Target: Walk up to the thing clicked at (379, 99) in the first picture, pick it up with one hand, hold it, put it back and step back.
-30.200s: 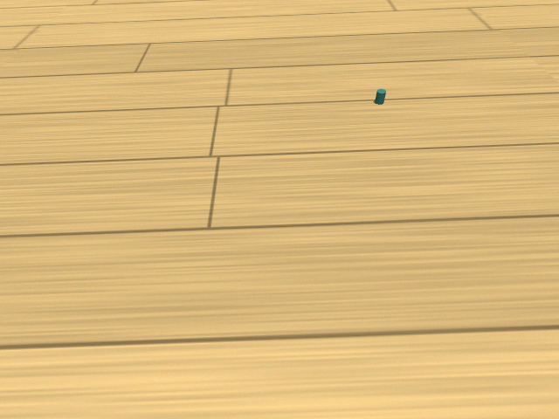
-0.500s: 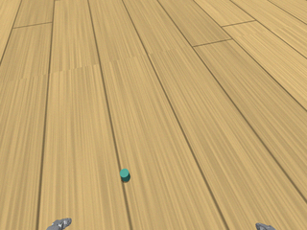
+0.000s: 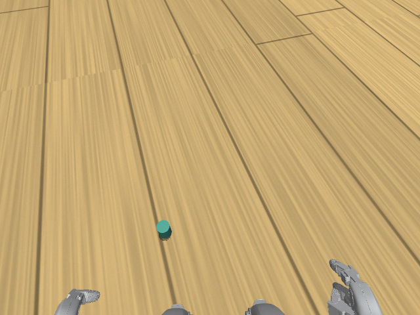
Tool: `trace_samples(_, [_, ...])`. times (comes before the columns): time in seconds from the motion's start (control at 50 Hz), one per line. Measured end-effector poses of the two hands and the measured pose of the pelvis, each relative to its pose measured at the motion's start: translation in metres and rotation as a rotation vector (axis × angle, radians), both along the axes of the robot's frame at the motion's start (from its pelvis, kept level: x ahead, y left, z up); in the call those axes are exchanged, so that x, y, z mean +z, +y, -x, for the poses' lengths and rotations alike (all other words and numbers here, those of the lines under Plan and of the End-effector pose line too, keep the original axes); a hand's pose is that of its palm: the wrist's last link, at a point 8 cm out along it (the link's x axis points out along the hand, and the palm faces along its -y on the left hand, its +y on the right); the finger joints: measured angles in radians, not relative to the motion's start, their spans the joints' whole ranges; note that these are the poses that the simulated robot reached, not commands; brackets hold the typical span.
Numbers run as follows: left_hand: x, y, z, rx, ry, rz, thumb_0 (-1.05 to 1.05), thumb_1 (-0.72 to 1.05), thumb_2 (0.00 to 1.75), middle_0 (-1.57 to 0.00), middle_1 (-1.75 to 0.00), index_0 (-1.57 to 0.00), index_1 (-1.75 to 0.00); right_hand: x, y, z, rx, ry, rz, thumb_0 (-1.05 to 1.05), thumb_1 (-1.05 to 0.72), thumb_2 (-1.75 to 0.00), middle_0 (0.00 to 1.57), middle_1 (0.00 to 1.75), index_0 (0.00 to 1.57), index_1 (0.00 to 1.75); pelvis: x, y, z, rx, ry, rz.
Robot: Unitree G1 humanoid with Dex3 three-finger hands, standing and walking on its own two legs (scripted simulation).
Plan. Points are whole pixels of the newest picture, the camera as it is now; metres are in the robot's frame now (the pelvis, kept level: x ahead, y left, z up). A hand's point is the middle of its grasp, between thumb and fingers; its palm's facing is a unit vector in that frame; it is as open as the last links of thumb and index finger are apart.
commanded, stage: rise first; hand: left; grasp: from above
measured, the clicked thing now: (164, 229) +0.52 +0.21 -0.68
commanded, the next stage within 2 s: none
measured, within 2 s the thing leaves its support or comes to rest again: neither
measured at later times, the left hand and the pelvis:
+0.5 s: hand out of the picture +0.12 +0.25 -0.17, palm faces -0.16 -0.87 -0.47, open 13.6 cm; pelvis -0.01 +0.00 -0.04, yaw +0 degrees
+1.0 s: hand (121, 275) +0.27 +0.27 -0.35, palm faces -0.45 -0.42 -0.79, open 13.2 cm; pelvis -0.06 -0.01 -0.21, yaw +0 degrees
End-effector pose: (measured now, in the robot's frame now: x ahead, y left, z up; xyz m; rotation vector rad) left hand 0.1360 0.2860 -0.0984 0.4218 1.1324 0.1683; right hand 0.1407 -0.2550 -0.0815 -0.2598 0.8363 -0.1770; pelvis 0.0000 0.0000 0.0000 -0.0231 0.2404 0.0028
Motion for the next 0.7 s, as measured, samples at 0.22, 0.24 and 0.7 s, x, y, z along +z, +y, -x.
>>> trace_samples(0.22, [-0.011, 0.0, 0.004, -0.04, 0.005, -0.025, -0.01, -0.45, 0.87, -0.17, -1.02, -0.18, -1.01, -0.012, 0.012, -0.019, 0.026, -0.071, 0.008, 0.01, -0.91, -0.9, 0.2, 0.3, 0.2, 0.3, -0.021, 0.003, 0.0, 0.004, 0.056, 0.013])
trace_samples(0.24, [-0.012, 0.0, 0.005, -0.044, 0.004, -0.03, -0.01, -0.45, 0.87, -0.17, -1.02, -0.18, -1.01, -0.014, 0.013, -0.02, 0.027, -0.074, 0.007, 0.01, -0.91, -0.9, 0.2, 0.3, 0.2, 0.3, -0.023, 0.003, 0.0, 0.005, 0.06, 0.014])
trace_samples(0.7, [-0.083, 0.011, -0.026, -0.296, -0.024, -0.206, -0.01, -0.43, 0.85, -0.18, -1.0, -0.19, -0.99, -0.082, -0.001, -0.003, 0.072, -0.066, 0.036, 0.01, -0.9, -0.9, 0.2, 0.3, 0.2, 0.3, -0.087, -0.001, 0.027, 0.007, 0.191, 0.009])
